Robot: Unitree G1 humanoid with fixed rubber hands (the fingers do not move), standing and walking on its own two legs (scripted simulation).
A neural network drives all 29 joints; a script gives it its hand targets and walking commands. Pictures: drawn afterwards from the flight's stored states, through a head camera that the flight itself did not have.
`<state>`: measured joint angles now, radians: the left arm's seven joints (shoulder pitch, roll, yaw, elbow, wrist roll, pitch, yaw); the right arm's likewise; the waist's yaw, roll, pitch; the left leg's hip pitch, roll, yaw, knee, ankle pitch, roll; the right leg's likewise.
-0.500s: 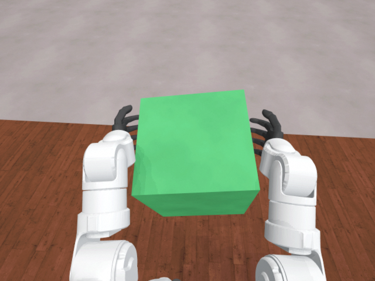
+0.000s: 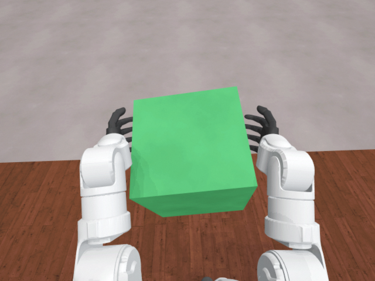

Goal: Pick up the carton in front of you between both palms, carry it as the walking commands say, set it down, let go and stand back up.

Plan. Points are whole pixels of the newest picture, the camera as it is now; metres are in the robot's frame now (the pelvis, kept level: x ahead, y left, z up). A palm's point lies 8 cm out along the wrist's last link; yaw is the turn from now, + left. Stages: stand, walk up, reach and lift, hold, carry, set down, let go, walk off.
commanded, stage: carry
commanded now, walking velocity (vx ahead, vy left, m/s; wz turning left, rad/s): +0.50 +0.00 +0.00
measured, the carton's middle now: (194, 161) +0.36 -0.02 +0.04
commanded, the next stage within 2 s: none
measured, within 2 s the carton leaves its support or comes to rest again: neither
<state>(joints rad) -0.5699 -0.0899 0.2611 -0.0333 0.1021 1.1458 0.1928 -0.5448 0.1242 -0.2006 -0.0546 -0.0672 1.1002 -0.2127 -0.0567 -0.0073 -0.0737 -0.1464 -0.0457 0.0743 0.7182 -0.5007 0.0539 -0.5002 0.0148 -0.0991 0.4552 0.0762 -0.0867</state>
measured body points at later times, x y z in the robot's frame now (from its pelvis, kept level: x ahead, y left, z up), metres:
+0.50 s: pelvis +0.29 +0.00 -0.02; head +0.30 +0.00 +0.43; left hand +0.64 +0.17 +0.10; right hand +0.64 -0.13 +0.10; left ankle +0.42 +0.07 -0.74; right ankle +0.12 -0.07 -0.72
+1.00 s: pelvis +0.57 -0.01 -0.03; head +0.60 -0.01 +0.42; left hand +0.94 +0.13 +0.08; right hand +0.92 -0.17 +0.09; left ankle +0.42 +0.06 -0.75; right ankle +0.72 -0.10 -0.75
